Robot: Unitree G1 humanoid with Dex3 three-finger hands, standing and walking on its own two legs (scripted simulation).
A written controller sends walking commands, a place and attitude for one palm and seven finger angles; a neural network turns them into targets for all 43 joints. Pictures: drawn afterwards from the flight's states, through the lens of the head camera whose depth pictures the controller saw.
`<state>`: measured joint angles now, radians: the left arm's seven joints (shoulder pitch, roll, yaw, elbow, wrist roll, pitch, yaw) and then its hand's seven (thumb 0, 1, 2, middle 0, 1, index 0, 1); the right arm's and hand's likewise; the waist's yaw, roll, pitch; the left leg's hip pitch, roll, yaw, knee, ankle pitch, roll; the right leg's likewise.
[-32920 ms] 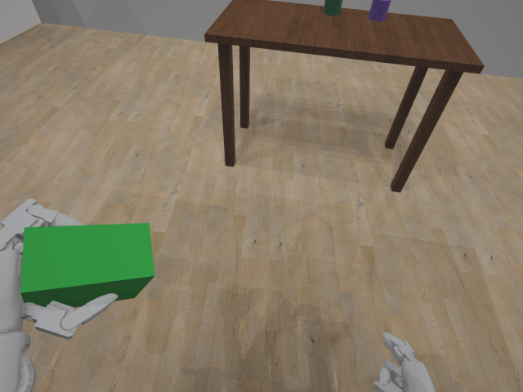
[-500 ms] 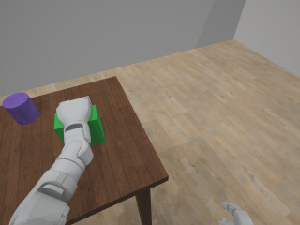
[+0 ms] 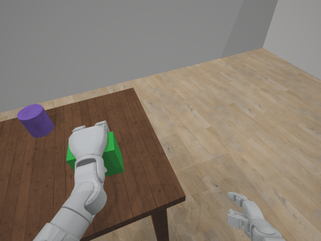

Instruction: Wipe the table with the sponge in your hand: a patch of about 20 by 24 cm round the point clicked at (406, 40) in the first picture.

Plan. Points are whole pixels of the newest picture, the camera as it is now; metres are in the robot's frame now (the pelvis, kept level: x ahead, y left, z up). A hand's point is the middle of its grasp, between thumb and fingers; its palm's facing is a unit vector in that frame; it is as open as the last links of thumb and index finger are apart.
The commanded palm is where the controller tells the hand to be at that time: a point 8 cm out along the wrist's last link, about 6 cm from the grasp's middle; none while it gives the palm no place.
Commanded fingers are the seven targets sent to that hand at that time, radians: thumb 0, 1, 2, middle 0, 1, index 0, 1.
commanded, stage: wipe back along the third lane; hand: left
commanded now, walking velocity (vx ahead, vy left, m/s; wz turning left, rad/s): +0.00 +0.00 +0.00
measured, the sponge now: (99, 160) +0.32 +0.22 +0.02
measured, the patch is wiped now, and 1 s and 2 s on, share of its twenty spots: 1.00 1.00 1.00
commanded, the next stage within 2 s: slide back across to the middle lane in 0.56 s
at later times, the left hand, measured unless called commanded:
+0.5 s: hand (102, 171) +0.26 +0.18 +0.07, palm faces +0.08 -0.07 -0.99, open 10.5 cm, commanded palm +0.21 +0.16 +0.09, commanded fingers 0.00 0.10 1.30 -1.20 -1.60 -1.20 -1.60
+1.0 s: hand (99, 177) +0.24 +0.18 +0.07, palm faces +0.07 -0.15 -0.99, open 10.4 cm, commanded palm +0.19 +0.20 +0.12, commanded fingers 0.00 0.10 1.30 -1.20 -1.60 -1.20 -1.60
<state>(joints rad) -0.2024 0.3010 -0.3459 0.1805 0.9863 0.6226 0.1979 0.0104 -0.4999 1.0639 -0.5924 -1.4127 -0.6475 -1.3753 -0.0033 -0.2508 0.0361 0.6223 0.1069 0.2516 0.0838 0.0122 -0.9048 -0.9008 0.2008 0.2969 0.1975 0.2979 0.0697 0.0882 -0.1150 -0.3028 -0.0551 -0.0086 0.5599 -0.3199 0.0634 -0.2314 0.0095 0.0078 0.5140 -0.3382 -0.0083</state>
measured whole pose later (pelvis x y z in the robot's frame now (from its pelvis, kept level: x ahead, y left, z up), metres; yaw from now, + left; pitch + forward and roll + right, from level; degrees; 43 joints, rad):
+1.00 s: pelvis -0.02 -0.05 +0.00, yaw -3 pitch -1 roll +1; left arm 0.09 0.36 -0.19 -0.05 0.90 0.53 0.15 0.00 -0.52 1.06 -0.62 -1.38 -0.68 -1.34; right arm 0.00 -0.27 0.03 0.66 0.09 0.19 0.02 0.01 -0.90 -0.90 0.20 0.30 0.20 0.30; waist 0.07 0.10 -0.06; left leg -0.19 0.00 0.02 0.49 -0.28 0.00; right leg -0.17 0.07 0.04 0.51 -0.32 -0.06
